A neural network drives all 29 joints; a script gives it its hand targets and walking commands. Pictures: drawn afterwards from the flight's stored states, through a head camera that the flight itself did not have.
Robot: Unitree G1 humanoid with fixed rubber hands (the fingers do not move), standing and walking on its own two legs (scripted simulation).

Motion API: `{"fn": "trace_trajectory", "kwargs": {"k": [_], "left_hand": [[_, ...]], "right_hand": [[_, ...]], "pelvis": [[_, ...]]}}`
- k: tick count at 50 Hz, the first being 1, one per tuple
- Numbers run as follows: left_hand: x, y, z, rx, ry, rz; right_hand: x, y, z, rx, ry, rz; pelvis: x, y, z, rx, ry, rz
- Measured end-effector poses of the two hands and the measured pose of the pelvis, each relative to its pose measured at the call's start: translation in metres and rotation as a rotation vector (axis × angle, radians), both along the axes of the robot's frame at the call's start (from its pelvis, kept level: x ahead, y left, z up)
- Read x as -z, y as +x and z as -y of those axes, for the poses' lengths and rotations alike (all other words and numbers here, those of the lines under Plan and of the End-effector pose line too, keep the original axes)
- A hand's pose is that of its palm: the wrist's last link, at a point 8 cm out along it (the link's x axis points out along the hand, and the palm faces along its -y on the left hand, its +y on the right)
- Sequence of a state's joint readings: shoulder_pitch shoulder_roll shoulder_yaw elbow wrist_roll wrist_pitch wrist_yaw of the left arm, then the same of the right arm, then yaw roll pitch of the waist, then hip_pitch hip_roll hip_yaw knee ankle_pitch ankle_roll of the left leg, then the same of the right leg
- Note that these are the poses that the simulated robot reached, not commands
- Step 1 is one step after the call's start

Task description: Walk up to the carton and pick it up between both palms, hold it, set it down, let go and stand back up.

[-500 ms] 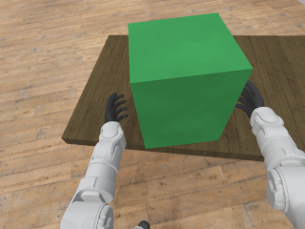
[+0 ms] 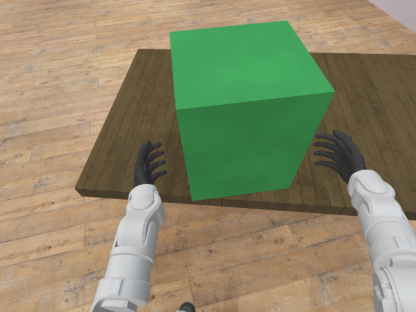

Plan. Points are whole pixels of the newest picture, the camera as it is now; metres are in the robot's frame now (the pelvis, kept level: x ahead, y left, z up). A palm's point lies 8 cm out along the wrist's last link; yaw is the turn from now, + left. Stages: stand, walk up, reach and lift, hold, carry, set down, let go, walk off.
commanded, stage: set down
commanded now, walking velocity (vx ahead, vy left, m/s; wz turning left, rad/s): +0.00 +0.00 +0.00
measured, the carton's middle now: (235, 118) +0.50 +0.02 +0.08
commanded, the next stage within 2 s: none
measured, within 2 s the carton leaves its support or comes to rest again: neither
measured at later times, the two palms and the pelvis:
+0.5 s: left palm (148, 209) +0.29 +0.17 +0.04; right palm (382, 211) +0.33 -0.26 +0.02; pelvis +0.00 -0.01 +0.00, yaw +0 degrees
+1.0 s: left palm (145, 234) +0.24 +0.17 +0.03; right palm (397, 246) +0.27 -0.27 +0.02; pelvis +0.00 +0.00 +0.01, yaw +1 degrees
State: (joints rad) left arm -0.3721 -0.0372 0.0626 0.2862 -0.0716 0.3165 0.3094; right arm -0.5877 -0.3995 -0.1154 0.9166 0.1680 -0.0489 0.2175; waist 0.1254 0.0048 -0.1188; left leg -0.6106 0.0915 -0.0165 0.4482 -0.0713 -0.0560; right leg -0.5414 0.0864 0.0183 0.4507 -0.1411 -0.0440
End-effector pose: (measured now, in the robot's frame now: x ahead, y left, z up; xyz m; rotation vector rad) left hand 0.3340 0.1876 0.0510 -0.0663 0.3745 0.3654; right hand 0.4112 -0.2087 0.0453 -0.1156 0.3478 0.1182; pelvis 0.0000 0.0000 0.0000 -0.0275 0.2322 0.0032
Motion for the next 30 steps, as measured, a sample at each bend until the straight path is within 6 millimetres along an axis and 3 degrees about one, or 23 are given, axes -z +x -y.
{"fn": "trace_trajectory", "kwargs": {"k": [15,30], "left_hand": [[0.011,-0.03,0.014,0.011,-0.001,-0.02],[0.009,-0.054,0.014,0.007,-0.003,0.006]], "right_hand": [[0.019,-0.052,0.037,0.036,0.002,-0.009],[0.017,-0.085,0.049,0.048,-0.009,-0.007]], "pelvis": [[-0.001,-0.001,0.008,-0.001,0.01,0.012],[-0.004,0.001,0.007,-0.009,0.019,0.067]]}}
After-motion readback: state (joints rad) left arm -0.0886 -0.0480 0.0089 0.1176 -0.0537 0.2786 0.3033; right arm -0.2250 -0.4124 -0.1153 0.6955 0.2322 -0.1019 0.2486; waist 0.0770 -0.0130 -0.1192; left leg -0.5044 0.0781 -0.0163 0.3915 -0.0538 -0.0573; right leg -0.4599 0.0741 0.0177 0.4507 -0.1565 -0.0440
